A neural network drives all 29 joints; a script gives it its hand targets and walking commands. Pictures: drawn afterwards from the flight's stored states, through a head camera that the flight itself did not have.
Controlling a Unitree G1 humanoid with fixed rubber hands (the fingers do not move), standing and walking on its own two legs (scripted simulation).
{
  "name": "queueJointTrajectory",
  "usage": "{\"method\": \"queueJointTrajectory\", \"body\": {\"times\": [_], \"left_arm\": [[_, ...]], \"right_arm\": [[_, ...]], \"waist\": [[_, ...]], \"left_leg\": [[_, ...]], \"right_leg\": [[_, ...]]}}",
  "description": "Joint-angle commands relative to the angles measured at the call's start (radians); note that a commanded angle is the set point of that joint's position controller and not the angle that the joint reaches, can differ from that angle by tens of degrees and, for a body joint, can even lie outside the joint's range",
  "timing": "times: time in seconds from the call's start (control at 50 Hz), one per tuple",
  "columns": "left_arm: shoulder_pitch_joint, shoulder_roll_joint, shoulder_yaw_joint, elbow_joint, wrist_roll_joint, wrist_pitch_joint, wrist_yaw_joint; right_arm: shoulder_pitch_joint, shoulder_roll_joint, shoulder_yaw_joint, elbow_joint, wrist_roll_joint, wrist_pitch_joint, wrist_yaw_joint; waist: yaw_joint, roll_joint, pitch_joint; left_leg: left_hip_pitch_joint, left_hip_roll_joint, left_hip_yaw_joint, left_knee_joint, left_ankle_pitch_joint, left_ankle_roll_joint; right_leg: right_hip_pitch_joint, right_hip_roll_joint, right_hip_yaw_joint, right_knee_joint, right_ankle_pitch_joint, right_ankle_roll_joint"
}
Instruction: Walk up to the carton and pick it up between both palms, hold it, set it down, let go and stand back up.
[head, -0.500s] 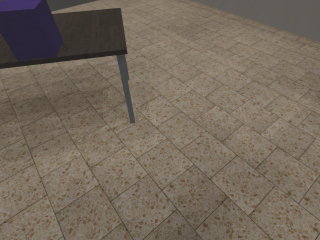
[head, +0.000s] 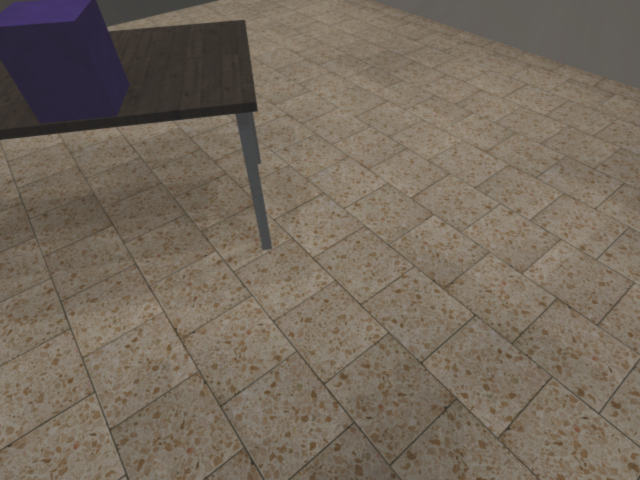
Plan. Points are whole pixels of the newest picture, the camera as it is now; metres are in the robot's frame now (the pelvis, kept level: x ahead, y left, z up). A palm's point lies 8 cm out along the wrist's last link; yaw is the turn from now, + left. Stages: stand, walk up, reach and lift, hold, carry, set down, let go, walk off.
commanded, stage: walk up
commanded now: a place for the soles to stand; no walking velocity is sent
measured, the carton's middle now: (66, 60) +1.17 +0.69 +0.04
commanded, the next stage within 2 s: none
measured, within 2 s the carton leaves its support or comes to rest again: neither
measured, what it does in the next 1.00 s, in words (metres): walks ahead, turning left: left foot, then right foot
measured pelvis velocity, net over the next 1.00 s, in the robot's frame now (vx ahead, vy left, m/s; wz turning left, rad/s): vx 0.33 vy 0.19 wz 0.56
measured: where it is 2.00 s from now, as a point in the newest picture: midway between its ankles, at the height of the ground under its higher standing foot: (200, 353)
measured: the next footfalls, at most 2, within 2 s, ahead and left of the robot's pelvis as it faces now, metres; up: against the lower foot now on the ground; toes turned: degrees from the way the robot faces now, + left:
left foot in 0.32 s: +0.14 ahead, +0.25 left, +0.00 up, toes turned +23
right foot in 0.78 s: +0.46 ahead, +0.12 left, +0.00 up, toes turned +21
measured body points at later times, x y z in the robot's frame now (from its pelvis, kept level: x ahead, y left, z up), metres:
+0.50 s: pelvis +0.10 +0.13 -0.04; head +0.10 +0.16 +0.41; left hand +0.13 +0.40 -0.17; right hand +0.15 -0.12 -0.17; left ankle +0.10 +0.23 -0.74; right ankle +0.14 +0.01 -0.68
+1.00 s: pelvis +0.33 +0.19 -0.02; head +0.35 +0.18 +0.43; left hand +0.23 +0.42 -0.14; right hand +0.54 -0.01 -0.15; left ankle +0.29 +0.31 -0.66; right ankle +0.42 +0.11 -0.74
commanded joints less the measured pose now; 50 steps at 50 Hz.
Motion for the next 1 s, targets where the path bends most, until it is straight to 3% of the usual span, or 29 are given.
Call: {"method": "queueJointTrajectory", "body": {"times": [0.0, 0.02, 0.04, 0.06, 0.12, 0.14, 0.16, 0.18, 0.2, 0.24, 0.28, 0.3, 0.32, 0.34, 0.36, 0.38, 0.42, 0.46, 0.56, 0.6, 0.68, 0.7, 0.74, 0.76, 0.78, 0.8, 0.82, 0.9, 0.98], "left_arm": [[0.167, 0.291, 0.086, -0.127, 0.039, -0.040, 0.024], [0.232, 0.307, 0.094, -0.114, 0.036, -0.040, 0.040], [0.193, 0.300, 0.099, -0.128, 0.037, -0.051, 0.051], [0.104, 0.297, 0.099, -0.155, 0.041, -0.061, 0.059], [-0.023, 0.285, 0.099, -0.244, 0.038, -0.091, 0.059], [-0.020, 0.267, 0.087, -0.248, 0.033, -0.096, 0.051], [-0.051, 0.312, 0.095, -0.258, 0.044, -0.098, 0.041], [-0.040, 0.313, 0.100, -0.277, 0.047, -0.098, 0.026], [-0.048, 0.295, 0.088, -0.286, 0.058, -0.099, 0.024], [-0.064, 0.325, 0.087, -0.295, 0.061, -0.083, 0.008], [-0.101, 0.346, 0.073, -0.329, 0.075, -0.054, -0.005], [-0.081, 0.308, 0.059, -0.329, 0.092, -0.030, -0.017], [-0.061, 0.208, 0.016, -0.385, 0.084, -0.027, -0.044], [-0.048, 0.190, -0.009, -0.475, 0.054, -0.029, -0.072], [0.004, 0.174, -0.010, -0.496, 0.043, -0.043, -0.080], [0.030, 0.212, -0.010, -0.492, 0.040, -0.056, -0.078], [-0.094, 0.282, -0.010, -0.501, 0.040, -0.070, -0.069], [-0.020, 0.281, -0.003, -0.467, 0.033, -0.055, -0.073], [-0.057, 0.265, 0.007, -0.502, 0.035, -0.044, -0.073], [-0.069, 0.231, -0.002, -0.505, 0.031, -0.053, -0.077], [-0.140, 0.229, 0.011, -0.530, 0.031, -0.062, -0.072], [-0.084, 0.243, 0.018, -0.524, 0.028, -0.068, -0.066], [0.048, 0.245, 0.030, -0.490, 0.040, -0.073, -0.058], [0.187, 0.287, 0.047, -0.444, 0.030, -0.078, -0.049], [0.302, 0.356, 0.062, -0.449, 0.025, -0.074, -0.039], [0.277, 0.372, 0.067, -0.453, 0.013, -0.058, -0.029], [0.202, 0.358, 0.066, -0.471, 0.000, -0.059, -0.013], [0.136, 0.261, 0.041, -0.415, 0.006, -0.104, -0.013], [0.187, 0.251, 0.035, -0.366, 0.033, -0.111, -0.008]], "right_arm": [[-0.093, -0.234, -0.043, -0.148, -0.019, -0.008, 0.022], [-0.110, -0.189, -0.040, -0.191, -0.041, -0.002, 0.032], [-0.151, -0.198, -0.040, -0.233, -0.052, -0.004, 0.039], [-0.081, -0.190, -0.048, -0.219, -0.049, -0.006, 0.051], [0.052, -0.224, -0.070, -0.225, -0.053, 0.007, 0.081], [0.024, -0.224, -0.074, -0.239, -0.048, 0.012, 0.091], [0.035, -0.197, -0.063, -0.251, -0.026, 0.010, 0.095], [0.041, -0.183, -0.048, -0.245, -0.023, 0.010, 0.093], [0.034, -0.172, -0.046, -0.263, -0.023, 0.014, 0.103], [0.068, -0.196, -0.056, -0.284, -0.004, 0.004, 0.107], [0.206, -0.234, -0.069, -0.272, -0.005, -0.009, 0.096], [0.348, -0.253, -0.080, -0.228, -0.001, -0.028, 0.079], [0.476, -0.272, -0.076, -0.204, -0.006, -0.031, 0.056], [0.432, -0.372, -0.087, -0.239, 0.010, -0.024, 0.030], [0.328, -0.420, -0.092, -0.290, 0.017, -0.013, 0.014], [0.237, -0.444, -0.095, -0.321, 0.009, -0.008, 0.008], [0.137, -0.357, -0.075, -0.343, -0.010, -0.036, 0.009], [0.162, -0.305, -0.060, -0.314, -0.007, -0.064, 0.021], [0.192, -0.318, -0.070, -0.305, -0.007, -0.078, 0.024], [0.203, -0.302, -0.071, -0.296, -0.014, -0.079, 0.028], [0.203, -0.310, -0.076, -0.304, -0.016, -0.083, 0.030], [0.195, -0.306, -0.067, -0.288, -0.011, -0.081, 0.027], [0.165, -0.271, -0.056, -0.299, -0.007, -0.078, 0.031], [0.200, -0.248, -0.042, -0.310, -0.011, -0.079, 0.035], [0.247, -0.194, -0.032, -0.341, 0.006, -0.068, 0.041], [0.259, -0.210, -0.040, -0.354, -0.011, -0.059, 0.041], [0.203, -0.251, -0.048, -0.361, -0.020, -0.053, 0.042], [0.132, -0.213, -0.051, -0.384, -0.034, -0.048, 0.058], [0.070, -0.173, -0.051, -0.385, -0.029, -0.023, 0.077]], "waist": [[0.122, -0.115, 0.024], [0.147, -0.207, 0.071], [0.129, -0.153, 0.173], [0.065, -0.125, 0.169], [-0.033, -0.155, 0.072], [-0.032, -0.120, 0.142], [-0.051, -0.208, 0.147], [-0.025, -0.222, 0.142], [-0.044, -0.180, 0.167], [-0.062, -0.216, 0.179], [-0.142, -0.081, 0.134], [-0.210, 0.089, 0.072], [-0.236, 0.323, 0.054], [-0.166, 0.428, 0.008], [-0.069, 0.269, 0.068], [-0.027, 0.258, 0.053], [-0.044, 0.129, 0.093], [-0.041, 0.168, 0.079], [-0.025, 0.039, 0.090], [-0.054, 0.077, 0.088], [-0.064, 0.037, 0.131], [-0.045, 0.100, 0.147], [0.028, 0.018, 0.073], [0.101, -0.140, -0.032], [0.114, -0.331, -0.147], [0.093, -0.258, -0.117], [0.089, -0.178, -0.043], [0.036, -0.147, 0.081], [0.032, -0.117, 0.058]], "left_leg": [[-0.501, -0.004, -0.085, 0.202, -0.491, 0.008], [-0.636, 0.036, 0.015, 0.488, -0.367, -0.026], [-0.688, 0.136, -0.047, 0.561, -0.242, -0.035], [-0.628, 0.153, -0.089, 0.590, -0.161, -0.051], [-0.522, 0.161, -0.095, 0.712, -0.109, -0.079], [-0.505, 0.158, -0.090, 0.706, -0.067, -0.083], [-0.471, 0.167, -0.063, 0.579, -0.067, -0.083], [-0.405, 0.167, -0.024, 0.466, -0.059, -0.083], [-0.298, 0.156, 0.043, 0.420, -0.057, -0.068], [-0.133, 0.133, 0.112, 0.371, -0.031, -0.044], [0.009, 0.070, 0.178, 0.279, -0.028, -0.032], [0.076, -0.005, 0.186, 0.234, -0.124, -0.025], [0.120, 0.053, -0.098, 0.106, -0.349, 0.021], [0.073, 0.280, -0.755, -0.280, -0.693, 0.092], [0.041, 0.398, -0.980, -0.431, -0.828, 0.170], [0.008, 0.415, -0.966, -0.414, -0.879, 0.172], [-0.059, 0.357, -0.690, -0.269, -0.614, 0.188], [-0.134, 0.305, -0.509, -0.234, -0.424, 0.184], [-0.157, 0.307, -0.452, -0.234, -0.455, 0.216], [-0.059, 0.236, -0.354, -0.194, -0.364, 0.187], [-0.106, 0.250, -0.327, -0.193, -0.262, 0.191], [-0.095, 0.254, -0.317, -0.144, -0.140, 0.194], [-0.189, 0.182, -0.179, 0.060, 0.014, 0.134], [-0.261, 0.087, -0.116, 0.362, 0.087, 0.089], [-0.452, -0.059, -0.023, 0.748, -0.243, -0.005], [-0.517, -0.071, -0.112, 0.832, -0.277, -0.020], [-0.555, 0.017, -0.102, 0.908, -0.220, -0.022], [-0.478, 0.106, -0.087, 0.780, -0.136, -0.048], [-0.547, 0.108, -0.065, 0.632, -0.026, -0.058]], "right_leg": [[0.249, -0.244, 0.302, -0.199, -0.582, -0.142], [0.280, -0.455, 0.499, -0.314, -0.701, -0.235], [0.185, -0.484, 0.496, -0.355, -0.673, -0.237], [0.117, -0.461, 0.436, -0.351, -0.605, -0.211], [0.063, -0.430, 0.268, -0.358, -0.573, -0.189], [-0.035, -0.417, 0.196, -0.370, -0.561, -0.178], [-0.034, -0.370, 0.074, -0.361, -0.520, -0.161], [-0.046, -0.326, -0.033, -0.329, -0.469, -0.150], [-0.125, -0.329, -0.068, -0.316, -0.478, -0.150], [-0.244, -0.318, -0.135, -0.267, -0.585, -0.162], [-0.260, -0.303, -0.167, -0.034, -0.654, -0.164], [-0.245, -0.200, -0.251, 0.327, -0.573, -0.152], [-0.416, -0.093, -0.250, 0.748, -0.374, -0.119], [-0.585, 0.010, -0.014, 0.908, -0.463, -0.094], [-0.643, -0.042, 0.059, 0.965, -0.427, -0.072], [-0.662, -0.074, 0.066, 0.981, -0.386, -0.063], [-0.655, -0.152, 0.052, 0.863, -0.270, -0.046], [-0.539, -0.145, 0.022, 0.739, -0.164, -0.021], [-0.482, -0.122, 0.019, 0.553, 0.008, -0.033], [-0.495, -0.098, -0.025, 0.435, 0.033, -0.024], [-0.352, -0.082, -0.030, 0.308, 0.073, -0.018], [-0.310, -0.069, -0.043, 0.264, 0.056, -0.021], [-0.004, -0.003, -0.094, 0.154, 0.028, -0.036], [0.223, -0.071, 0.024, 0.086, -0.006, -0.044], [0.329, -0.359, 0.530, -0.112, -0.282, -0.137], [0.270, -0.439, 0.825, -0.307, -0.473, -0.178], [0.202, -0.464, 0.728, -0.301, -0.631, -0.224], [-0.039, -0.366, 0.314, -0.279, -0.263, -0.236], [0.053, -0.359, 0.214, -0.261, -0.153, -0.228]]}}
